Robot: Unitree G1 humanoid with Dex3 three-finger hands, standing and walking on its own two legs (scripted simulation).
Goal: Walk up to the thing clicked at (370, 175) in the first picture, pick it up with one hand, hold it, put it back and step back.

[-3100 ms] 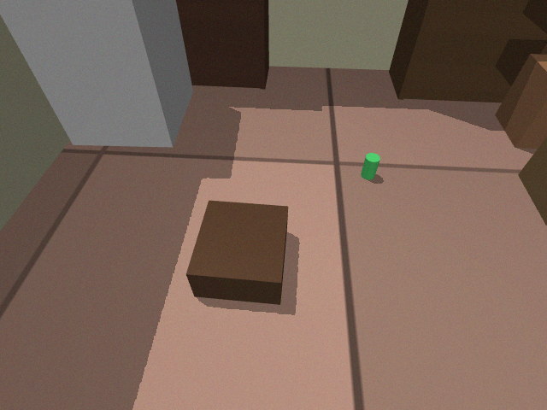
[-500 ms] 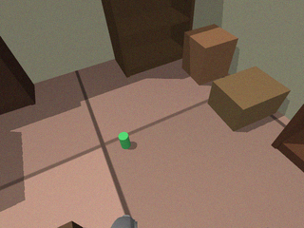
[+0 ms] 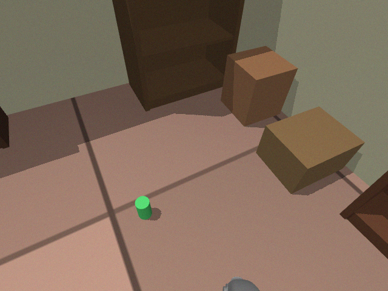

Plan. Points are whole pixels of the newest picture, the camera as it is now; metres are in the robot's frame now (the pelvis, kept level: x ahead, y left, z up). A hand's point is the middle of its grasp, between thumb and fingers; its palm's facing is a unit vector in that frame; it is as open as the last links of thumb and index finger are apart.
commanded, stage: walk up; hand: left
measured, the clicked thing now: (143, 208) +0.64 +0.25 -0.71
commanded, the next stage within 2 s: none
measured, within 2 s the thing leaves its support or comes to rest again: neither
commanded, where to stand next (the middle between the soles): +0.31 +0.02 m, yaw +2 degrees
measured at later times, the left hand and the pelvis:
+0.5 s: hand out of the picture +0.17 +0.28 -0.14, palm faces +0.03 -0.91 -0.41, open 7.4 cm; pelvis +0.16 -0.01 -0.01, yaw +3 degrees
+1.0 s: hand (79, 246) +0.27 +0.30 -0.16, palm faces -0.01 -0.91 -0.41, open 7.4 cm; pelvis +0.23 +0.02 -0.02, yaw +1 degrees
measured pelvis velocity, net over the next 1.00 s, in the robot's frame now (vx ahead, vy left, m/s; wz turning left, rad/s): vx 0.23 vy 0.02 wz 0.02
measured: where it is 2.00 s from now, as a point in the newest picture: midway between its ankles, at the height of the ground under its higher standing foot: (187, 289)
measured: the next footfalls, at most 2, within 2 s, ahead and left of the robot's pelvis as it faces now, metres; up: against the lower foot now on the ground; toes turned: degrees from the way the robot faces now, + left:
right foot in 0.12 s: +0.17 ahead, -0.15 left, +0.00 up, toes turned -3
left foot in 0.54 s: +0.31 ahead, +0.14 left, +0.00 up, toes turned +5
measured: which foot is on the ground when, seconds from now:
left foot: down 0.00-0.14, up 0.16-0.52, down 0.54-1.00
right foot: up 0.00-0.10, down 0.12-0.58, up 0.60-0.94, down 0.96-1.00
